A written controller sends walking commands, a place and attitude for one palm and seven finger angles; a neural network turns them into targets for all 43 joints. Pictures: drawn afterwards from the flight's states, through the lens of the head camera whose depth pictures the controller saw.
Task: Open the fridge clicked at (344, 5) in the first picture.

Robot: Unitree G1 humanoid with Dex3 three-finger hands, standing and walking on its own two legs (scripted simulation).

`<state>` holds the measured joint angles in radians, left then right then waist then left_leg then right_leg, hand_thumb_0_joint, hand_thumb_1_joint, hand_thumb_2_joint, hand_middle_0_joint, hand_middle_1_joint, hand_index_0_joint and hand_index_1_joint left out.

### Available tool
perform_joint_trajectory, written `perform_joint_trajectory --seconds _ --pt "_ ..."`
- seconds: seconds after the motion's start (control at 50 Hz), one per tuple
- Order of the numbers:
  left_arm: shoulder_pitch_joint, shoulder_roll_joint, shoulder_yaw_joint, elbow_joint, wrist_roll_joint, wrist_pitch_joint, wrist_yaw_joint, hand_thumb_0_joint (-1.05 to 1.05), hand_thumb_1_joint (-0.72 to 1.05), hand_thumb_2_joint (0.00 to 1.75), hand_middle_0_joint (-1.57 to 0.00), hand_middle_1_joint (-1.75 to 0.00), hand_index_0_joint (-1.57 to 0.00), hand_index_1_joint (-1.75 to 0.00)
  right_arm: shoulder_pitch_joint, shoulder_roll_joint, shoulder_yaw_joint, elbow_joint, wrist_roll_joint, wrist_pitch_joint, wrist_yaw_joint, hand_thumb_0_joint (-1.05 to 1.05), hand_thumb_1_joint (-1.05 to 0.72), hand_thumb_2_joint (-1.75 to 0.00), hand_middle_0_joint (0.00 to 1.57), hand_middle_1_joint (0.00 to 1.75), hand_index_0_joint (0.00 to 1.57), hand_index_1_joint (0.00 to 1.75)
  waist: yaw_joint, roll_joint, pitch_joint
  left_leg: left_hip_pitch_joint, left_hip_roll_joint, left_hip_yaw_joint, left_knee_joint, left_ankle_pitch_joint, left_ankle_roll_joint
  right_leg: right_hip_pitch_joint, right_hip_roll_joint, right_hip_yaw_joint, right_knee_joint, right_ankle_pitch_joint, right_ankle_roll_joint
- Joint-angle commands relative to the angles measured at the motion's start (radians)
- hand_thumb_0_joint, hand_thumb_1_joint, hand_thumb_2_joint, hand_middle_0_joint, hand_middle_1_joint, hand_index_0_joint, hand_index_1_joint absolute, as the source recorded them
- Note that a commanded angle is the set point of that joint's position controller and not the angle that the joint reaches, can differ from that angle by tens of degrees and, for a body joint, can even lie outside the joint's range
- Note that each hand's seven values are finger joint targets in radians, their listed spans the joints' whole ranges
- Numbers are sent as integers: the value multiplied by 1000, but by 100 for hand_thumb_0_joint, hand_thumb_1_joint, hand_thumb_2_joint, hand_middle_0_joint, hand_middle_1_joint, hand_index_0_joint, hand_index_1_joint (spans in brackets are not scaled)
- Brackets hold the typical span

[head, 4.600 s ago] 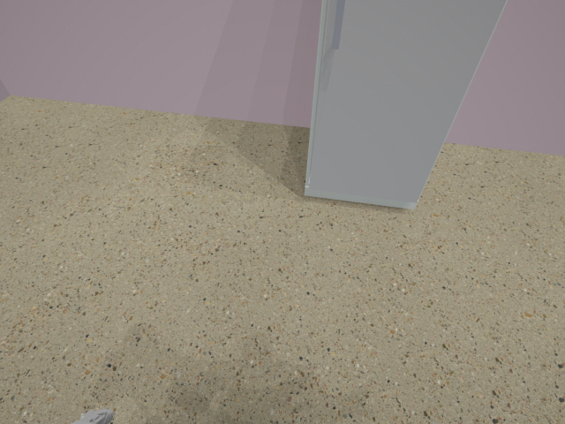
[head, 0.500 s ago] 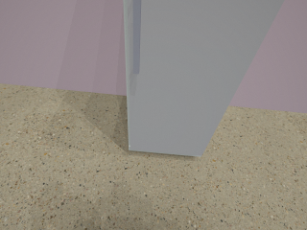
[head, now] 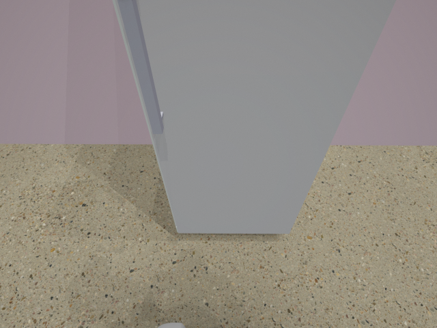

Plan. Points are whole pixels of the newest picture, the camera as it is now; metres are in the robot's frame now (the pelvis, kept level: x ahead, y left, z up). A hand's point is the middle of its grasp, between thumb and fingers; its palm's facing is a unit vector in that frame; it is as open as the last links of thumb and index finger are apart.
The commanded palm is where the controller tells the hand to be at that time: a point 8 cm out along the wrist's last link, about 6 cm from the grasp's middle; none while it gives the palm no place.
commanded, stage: take the last steps up to it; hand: left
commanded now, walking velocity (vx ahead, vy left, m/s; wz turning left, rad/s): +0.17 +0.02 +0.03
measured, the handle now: (147, 71) +0.57 +0.18 +0.17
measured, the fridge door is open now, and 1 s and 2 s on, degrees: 0 0 0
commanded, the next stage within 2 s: come to a stop and stand still in 0.06 s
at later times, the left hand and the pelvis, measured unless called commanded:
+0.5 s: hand out of the picture +0.09 +0.22 -0.18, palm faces +0.01 -0.98 -0.18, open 7.4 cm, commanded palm none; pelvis +0.08 +0.04 +0.01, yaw -3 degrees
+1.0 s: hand out of the picture +0.08 +0.14 -0.17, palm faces +0.01 -0.98 -0.20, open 7.3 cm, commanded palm none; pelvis +0.05 -0.03 +0.01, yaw -2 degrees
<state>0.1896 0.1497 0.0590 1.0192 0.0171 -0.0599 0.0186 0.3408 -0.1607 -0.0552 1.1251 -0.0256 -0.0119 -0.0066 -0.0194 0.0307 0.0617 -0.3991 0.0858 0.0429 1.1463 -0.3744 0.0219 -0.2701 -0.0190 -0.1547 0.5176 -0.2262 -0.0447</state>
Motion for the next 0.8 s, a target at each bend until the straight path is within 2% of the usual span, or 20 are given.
perform_joint_trajectory --seconds 0.0,0.12,0.16,0.18,0.2,0.22,0.24,0.26,0.28,0.32,0.38,0.46,0.56,0.6,0.62,0.64,0.66,0.68,0.72,0.78 --pt "91 105 1 0 8 -9 4 0 90 90 -20 -30 -20 -30 52 2 3 -59 1 1 7 0 -90 -90 20 30 20 30 -13 -128 -3 -42 36 12 -154 71 -35 -34 -246 181 -326 144 -117" --pt "120 155 10 22 8 -4 -1 0 90 90 -20 -30 -20 -30 -70 -17 7 -113 6 -22 19 0 -90 -90 20 30 20 30 21 -145 -9 26 4 49 -454 108 -39 49 -246 185 -281 122 -121" --pt "116 138 5 32 1 6 3 0 90 90 -20 -30 -20 -30 -63 -25 14 -101 5 -30 11 0 -90 -90 20 30 20 30 9 -129 -6 149 -18 62 -602 205 -44 23 -206 156 -212 145 -82" --pt "117 109 -5 41 -1 14 6 0 90 90 -20 -30 -20 -30 -30 -36 17 -79 7 -37 5 0 -90 -90 20 30 20 30 -3 -65 -18 249 -7 37 -691 317 -49 -7 -165 133 -127 168 -47" --pt "158 69 -17 44 -5 22 10 0 90 90 -20 -30 -20 -30 8 -87 16 -71 5 -46 -4 0 -90 -90 20 30 20 30 -1 80 -61 341 86 -64 -724 559 -21 -44 -98 101 -32 88 6" --pt "192 44 -25 50 -11 32 16 0 90 90 -20 -30 -20 -30 3 -135 14 -73 5 -40 -13 0 -90 -90 20 30 20 30 18 162 -83 324 210 -165 -749 748 44 -20 -56 72 -11 -96 52" --pt "218 43 -31 66 -12 42 21 0 90 90 -20 -30 -20 -30 -39 -145 17 -77 10 -31 -24 0 -90 -90 20 30 20 30 28 176 -97 304 257 -203 -789 811 89 14 -41 63 45 -199 72" --pt "216 55 -32 78 -11 56 24 0 90 90 -20 -30 -20 -30 -62 -150 16 -74 11 -25 -36 0 -90 -90 20 30 20 30 25 213 -95 307 265 -211 -817 870 111 3 -43 82 124 -268 80" --pt "196 77 -29 77 -8 66 23 0 90 90 -20 -30 -20 -30 -77 -149 13 -73 13 -19 -46 0 -90 -90 20 30 20 30 23 201 -58 297 270 -201 -814 972 130 -31 -51 106 193 -302 80" --pt "181 93 -18 63 -3 79 23 0 90 90 -20 -30 -20 -30 -78 -159 -1 -76 14 -7 -56 0 -90 -90 20 30 20 30 13 142 -85 351 284 -176 -781 1104 158 -89 -57 139 311 -318 78" --pt "149 96 2 28 5 95 17 0 90 90 -20 -30 -20 -30 -95 -174 -27 -98 10 11 -59 0 -90 -90 20 30 20 30 4 72 -127 376 289 -138 -761 1034 180 -163 -42 154 456 -299 82" --pt "139 84 18 -9 6 114 12 0 90 90 -20 -30 -20 -30 -140 -164 -36 -130 8 17 -49 0 -90 -90 20 30 20 30 14 90 -167 304 257 -87 -792 753 164 -170 -31 164 543 -237 93" --pt "121 62 7 -31 6 111 4 0 90 90 -20 -30 -20 -30 -178 -172 -43 -142 -3 25 -27 0 -90 -90 20 30 20 30 11 168 -106 154 235 -128 -878 213 136 -48 -42 111 283 -238 70" --pt "162 63 2 -16 5 99 6 0 90 90 -20 -30 -20 -30 -180 -171 -42 -138 -2 30 -20 0 -90 -90 20 30 20 30 33 149 -96 97 208 -133 -864 92 107 57 -26 90 101 -170 58" --pt "214 70 2 5 6 94 6 0 90 90 -20 -30 -20 -30 -190 -170 -42 -139 2 35 -17 0 -90 -90 20 30 20 30 58 113 -95 50 171 -98 -831 21 72 138 -18 65 -17 -62 59" --pt "227 102 3 12 14 86 9 0 90 90 -20 -30 -20 -30 -169 -136 -39 -138 8 38 -12 0 -90 -90 20 30 20 30 55 21 -69 0 98 -43 -756 -42 24 173 -47 99 -134 -41 53" --pt "180 166 4 -8 21 73 14 0 90 90 -20 -30 -20 -30 -143 -68 -25 -148 19 46 -7 0 -90 -90 20 30 20 30 27 -171 -29 -42 8 23 -606 -89 -35 83 -220 341 -281 -200 -13" --pt "96 214 3 -39 15 71 16 0 90 90 -20 -30 -20 -30 -166 -36 -8 -166 16 50 3 0 -90 -90 20 30 20 30 19 -215 24 8 -18 22 -524 -93 -43 -87 -320 420 -378 -307 -68" --pt "19 203 6 -49 11 65 19 0 90 90 -20 -30 -20 -30 -164 -64 -10 -151 7 60 1 0 -90 -90 20 30 20 30 17 -303 54 59 -20 -23 -411 -39 -24 -192 -266 400 -389 -362 -84" --pt "-17 153 -5 -35 4 63 18 0 90 90 -20 -30 -20 -30 -50 -53 0 -86 9 46 -3 0 -90 -90 20 30 20 30 -22 -182 21 113 -22 -9 -447 50 -30 -114 -186 250 -287 -174 -63"
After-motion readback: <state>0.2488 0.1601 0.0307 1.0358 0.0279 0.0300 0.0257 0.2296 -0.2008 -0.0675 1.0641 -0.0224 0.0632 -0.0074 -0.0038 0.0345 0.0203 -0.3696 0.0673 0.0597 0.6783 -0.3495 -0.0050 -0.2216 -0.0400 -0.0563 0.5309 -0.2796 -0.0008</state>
